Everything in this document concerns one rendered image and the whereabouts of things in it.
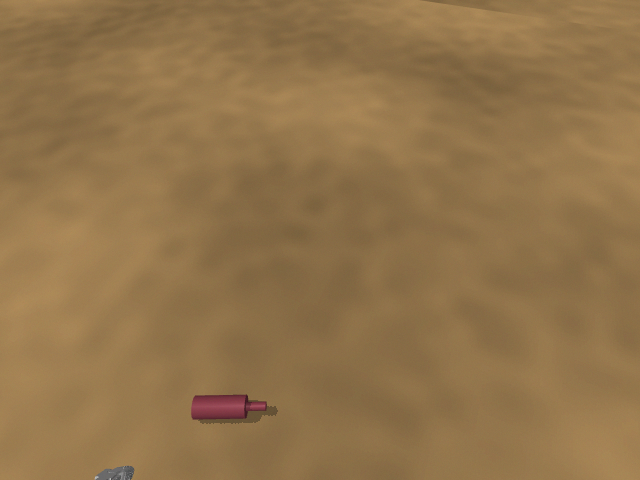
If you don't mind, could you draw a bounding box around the bottle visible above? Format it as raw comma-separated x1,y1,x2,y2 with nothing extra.
191,395,267,420

